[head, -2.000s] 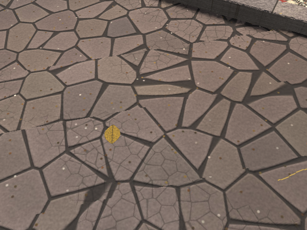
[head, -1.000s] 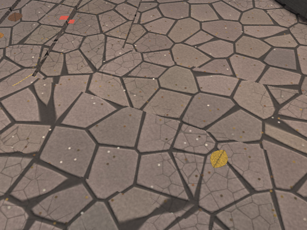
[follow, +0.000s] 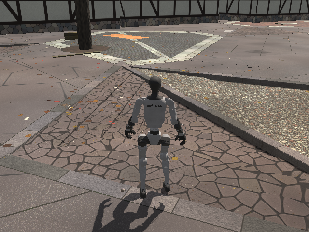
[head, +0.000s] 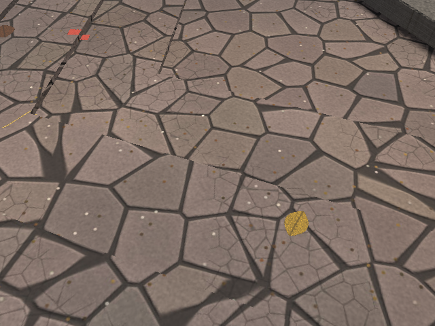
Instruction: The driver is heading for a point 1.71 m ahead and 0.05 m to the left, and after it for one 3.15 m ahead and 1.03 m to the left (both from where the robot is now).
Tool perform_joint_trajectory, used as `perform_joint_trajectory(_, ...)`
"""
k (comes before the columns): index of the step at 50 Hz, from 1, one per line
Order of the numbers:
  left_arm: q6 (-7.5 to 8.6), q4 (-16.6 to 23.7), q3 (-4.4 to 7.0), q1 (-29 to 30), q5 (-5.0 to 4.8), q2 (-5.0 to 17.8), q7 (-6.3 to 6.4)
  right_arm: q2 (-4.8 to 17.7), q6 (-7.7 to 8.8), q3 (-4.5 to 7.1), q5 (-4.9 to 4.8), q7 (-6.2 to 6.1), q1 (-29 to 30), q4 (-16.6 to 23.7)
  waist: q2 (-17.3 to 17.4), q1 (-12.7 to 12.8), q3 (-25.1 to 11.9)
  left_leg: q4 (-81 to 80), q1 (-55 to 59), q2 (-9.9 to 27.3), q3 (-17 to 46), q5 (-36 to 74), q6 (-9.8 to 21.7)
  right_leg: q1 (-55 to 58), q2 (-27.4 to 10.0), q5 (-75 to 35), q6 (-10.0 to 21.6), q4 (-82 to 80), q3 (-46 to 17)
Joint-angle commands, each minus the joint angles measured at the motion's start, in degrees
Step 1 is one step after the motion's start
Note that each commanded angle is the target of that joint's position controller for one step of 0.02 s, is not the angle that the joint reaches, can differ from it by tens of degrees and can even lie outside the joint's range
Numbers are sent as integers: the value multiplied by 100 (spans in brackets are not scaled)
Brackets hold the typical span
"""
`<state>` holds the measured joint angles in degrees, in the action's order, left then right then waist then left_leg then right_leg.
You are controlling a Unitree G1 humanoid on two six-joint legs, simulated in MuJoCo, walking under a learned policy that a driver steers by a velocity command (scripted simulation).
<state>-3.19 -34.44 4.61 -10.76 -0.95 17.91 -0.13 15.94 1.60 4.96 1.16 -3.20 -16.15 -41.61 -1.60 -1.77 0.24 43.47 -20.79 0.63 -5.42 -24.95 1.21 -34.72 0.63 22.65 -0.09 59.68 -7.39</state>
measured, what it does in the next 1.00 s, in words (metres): walks ahead: right foot 0.04 m lower, then left foot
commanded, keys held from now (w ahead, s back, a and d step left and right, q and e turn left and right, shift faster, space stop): w+e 0.18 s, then w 0.06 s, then w+q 0.76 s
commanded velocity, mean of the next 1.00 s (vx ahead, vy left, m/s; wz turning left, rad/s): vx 0.43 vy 0.00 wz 0.10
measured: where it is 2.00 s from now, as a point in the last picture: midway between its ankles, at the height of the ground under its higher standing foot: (238, 192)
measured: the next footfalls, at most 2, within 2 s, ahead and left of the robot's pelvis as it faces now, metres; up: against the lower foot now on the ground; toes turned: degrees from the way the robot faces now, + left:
right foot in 0.24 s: +0.08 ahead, -0.19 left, -0.04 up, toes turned -10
left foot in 0.74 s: +0.45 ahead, -0.09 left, -0.04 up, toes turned -1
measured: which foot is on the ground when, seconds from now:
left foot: down 0.00-0.24, up 0.26-0.72, down 0.74-1.00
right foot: up 0.00-0.22, down 0.24-0.72, up 0.74-1.00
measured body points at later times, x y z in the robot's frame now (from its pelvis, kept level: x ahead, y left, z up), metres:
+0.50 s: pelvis +0.15 -0.13 -0.01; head +0.16 -0.16 +0.44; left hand +0.20 +0.12 -0.12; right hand +0.26 -0.41 -0.13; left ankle +0.29 +0.03 -0.66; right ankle +0.04 -0.18 -0.75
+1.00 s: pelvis +0.43 -0.16 -0.01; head +0.47 -0.16 +0.44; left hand +0.60 +0.12 -0.08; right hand +0.55 -0.43 -0.12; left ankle +0.41 -0.09 -0.75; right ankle +0.58 -0.34 -0.70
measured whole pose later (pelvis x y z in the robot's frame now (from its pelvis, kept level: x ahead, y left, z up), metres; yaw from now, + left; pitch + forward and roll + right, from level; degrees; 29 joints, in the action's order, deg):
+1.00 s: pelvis +0.43 -0.16 -0.01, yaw +9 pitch +2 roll +2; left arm 6.3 -35.5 2.0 -6.4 1.2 16.4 0.5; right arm 15.7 3.0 4.1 -1.5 0.2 -17.0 -42.4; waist -1.4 -2.8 2.4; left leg 22.1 -12.6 -9.2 6.9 -10.8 5.6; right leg -36.7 -5.9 6.6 -3.6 45.8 -8.1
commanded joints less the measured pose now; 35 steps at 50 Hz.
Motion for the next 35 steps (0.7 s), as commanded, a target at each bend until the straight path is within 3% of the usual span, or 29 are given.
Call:
perform_joint_trajectory(1, 40, 429, 107, 3, 23, 500, -29, 960, 123, 164, -96, -40, 513, 507, 852, 177, 184, -2794, -203, 1674, 1869, -761, 865, -486, -449, -788, -176, 921, 357)
perform_joint_trajectory(5, 156, 542, -20, 424, -42, 193, -139, 1071, 167, 221, -151, 106, 281, 373, 780, -75, 154, -2549, 41, 1361, 506, -104, 513, 520, -529, -1016, -137, -1003, 791)
perform_joint_trajectory(8, 166, 480, 52, 202, -118, 306, -187, 1178, 195, 277, -228, 252, 245, 296, 839, -24, 61, -2334, 361, 1643, 436, -425, 555, 1089, -437, -680, -21, -1780, 1109)
perform_joint_trajectory(10, 172, 209, 101, -430, -128, 263, -178, 1051, 141, 236, -295, 322, 332, 199, 613, 264, 63, -1610, 141, 1628, 241, -611, 436, 1981, -276, -873, 217, -2678, 1373)
perform_joint_trajectory(11, 193, -130, 230, -1160, -117, 420, -143, 770, 120, 141, -188, 367, 165, 99, 89, 504, -187, -527, -23, 1339, -32, -271, 326, 2824, 41, -882, 340, -2987, 1546)
perform_joint_trajectory(12, 242, -346, 331, -1878, -61, 675, -126, 422, 148, 23, -68, 403, 293, 140, -821, 858, -164, 1587, -882, 988, -350, -337, 75, 3581, -182, -888, 481, -3140, 910)
perform_joint_trajectory(13, 381, -232, 270, -1965, 58, 1177, -95, -200, 224, -157, 99, 422, 339, 323, -2077, 485, 23, 4092, -2648, 591, -30, -1500, -129, 3818, -1252, -2677, 602, -3013, -1124)
perform_joint_trajectory(14, 502, 16, 352, -2084, -40, 1510, -132, 238, 430, -90, -208, 456, -130, 554, -1887, 492, -852, 4533, -3551, 156, 570, -952, -262, 4486, -2319, -2129, 1672, -4192, -3315)
perform_joint_trajectory(15, 587, -160, 329, -2098, -6, 1282, -218, 601, 493, -17, -477, 407, 574, 630, -685, 696, -511, 4511, -4158, 384, 787, -342, -176, 4309, -2554, -67, 1995, -4695, -3691)
perform_joint_trajectory(16, 643, -173, 198, -1730, 11, 954, -227, 765, 477, 6, -452, 349, 1053, 700, -303, 650, 23, 4218, -4318, 590, 850, 285, -21, 3870, -2328, 371, 1746, -4643, -3020)
perform_joint_trajectory(17, 668, -146, 77, -1222, 87, 695, -188, 614, 408, -37, -323, 289, 971, 534, -189, 424, 190, 3908, -3906, 774, 919, 895, 20, 3302, -2020, 55, 1465, -4590, -2288)
perform_joint_trajectory(18, 712, -128, 2, -885, 116, 528, -138, 623, 362, -17, -243, 302, 716, 438, -412, 212, 241, 3407, -3488, 840, 1030, 1416, 7, 2936, -1740, -759, 1227, -4600, -1600)
perform_joint_trajectory(19, 771, -180, 5, -841, 137, 504, -76, 696, 320, 33, -256, 350, 522, 299, -547, 120, 210, 2990, -3083, 842, 1060, 1849, -20, 2799, -1506, -1493, 925, -4671, -1031)
perform_joint_trajectory(20, 826, -273, 15, -952, 155, 479, -16, 627, 285, 32, -260, 385, 445, 192, -553, 138, 131, 2883, -2939, 753, 1023, 2094, -64, 2861, -1376, -2290, 734, -4692, -625)
perform_joint_trajectory(22, 851, -456, 32, -1244, 192, 455, 90, 438, 249, -14, -254, 416, 638, 187, -215, 259, 108, 2122, -2902, 524, 1078, 2505, -144, 3114, -1246, -3243, 575, -4742, 45)
perform_joint_trajectory(24, 844, -567, 8, -1337, 196, 386, 164, 249, 277, -69, -280, 455, 982, 281, -125, 355, 147, 1051, -2681, 204, 1091, 2913, -112, 3239, -1126, -3802, 390, -4839, 580)
perform_joint_trajectory(29, 806, -916, 1, -1584, 123, 439, 291, -20, 321, -181, -308, 695, 1849, 555, -168, 609, 426, -787, -2150, -27, 487, 3461, 40, 3593, -1155, -4259, 98, -5124, 1238)
perform_joint_trajectory(31, 761, -1047, 26, -1673, 120, 519, 330, 4, 358, -176, -318, 788, 2015, 663, -230, 610, 442, -1113, -1980, -184, 256, 3249, 172, 3936, -1210, -5181, 59, -4901, 1416)
perform_joint_trajectory(33, 686, -1072, 78, -1620, 148, 689, 420, 165, 375, -112, -306, 856, 1887, 696, -451, 436, 180, -1066, -1583, -440, -29, 2841, 373, 4318, -1294, -6960, 29, -4288, 1559)
perform_joint_trajectory(35, 576, -972, 140, -1369, 172, 856, 525, 420, 319, -5, -325, 840, 1136, 550, -726, -18, -253, -917, -769, -696, -192, 2164, 612, 4427, -1374, -8496, -20, -3097, 1591)
Over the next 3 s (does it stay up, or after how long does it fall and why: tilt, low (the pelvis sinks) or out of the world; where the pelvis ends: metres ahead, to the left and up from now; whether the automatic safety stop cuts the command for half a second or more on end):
stays up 1.53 0.00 -0.06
